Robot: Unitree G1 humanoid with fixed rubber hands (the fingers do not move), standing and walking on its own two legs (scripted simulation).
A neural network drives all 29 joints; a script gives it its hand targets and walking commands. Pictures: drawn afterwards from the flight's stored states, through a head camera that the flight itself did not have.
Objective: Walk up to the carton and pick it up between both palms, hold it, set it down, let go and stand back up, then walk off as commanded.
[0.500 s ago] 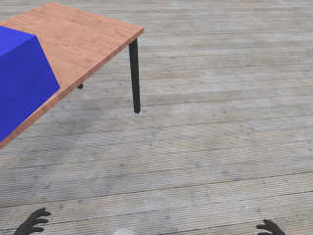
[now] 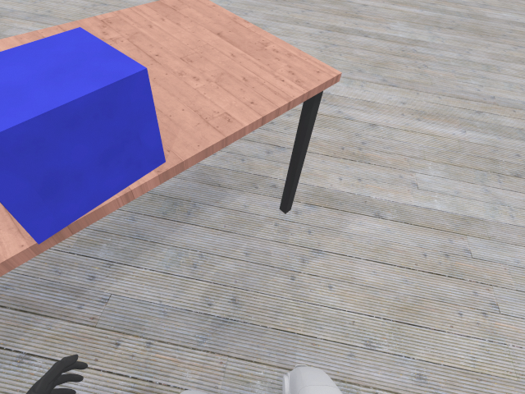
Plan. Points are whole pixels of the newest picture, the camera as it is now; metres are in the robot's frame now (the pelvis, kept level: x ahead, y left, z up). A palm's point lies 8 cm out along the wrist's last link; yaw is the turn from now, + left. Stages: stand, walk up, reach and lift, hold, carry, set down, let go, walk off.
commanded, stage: walk up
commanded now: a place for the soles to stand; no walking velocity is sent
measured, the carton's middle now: (60, 131) +0.51 +0.36 +0.07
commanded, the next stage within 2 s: none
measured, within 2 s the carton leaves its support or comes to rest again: neither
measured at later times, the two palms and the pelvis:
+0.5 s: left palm out of the picture +0.06 +0.23 -0.07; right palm (448, 306) +0.28 -0.36 -0.09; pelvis +0.08 -0.09 +0.00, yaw +20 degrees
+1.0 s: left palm out of the picture -0.01 +0.22 -0.07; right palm (413, 278) +0.34 -0.31 -0.10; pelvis +0.09 -0.10 -0.01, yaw +32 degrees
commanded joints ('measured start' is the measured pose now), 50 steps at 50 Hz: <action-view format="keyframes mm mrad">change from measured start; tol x32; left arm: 1 12 161 142 -60 -7 -19 -2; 50 60 226 147 -29 13 -36 81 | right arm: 1 -84 -274 -68 -132 -20 -25 -8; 50 -103 -223 -61 -57 -13 30 8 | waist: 1 17 242 -28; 5 158 -198 -177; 31 -30 347 -144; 50 16 -16 -18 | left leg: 1 -190 111 -323 -201 -76 182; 7 -435 -32 12 523 -193 5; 27 -6 50 225 -30 15 42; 33 -34 306 -534 -251 -239 314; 50 -384 27 44 491 -96 -22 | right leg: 1 159 34 -15 -247 138 -4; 6 534 -402 457 -699 212 -34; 18 387 -209 -131 -580 704 21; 28 293 -228 -245 -175 540 -60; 31 -173 53 -185 126 -194 25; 44 491 -84 87 -587 195 -50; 50 285 -301 145 -677 86 -161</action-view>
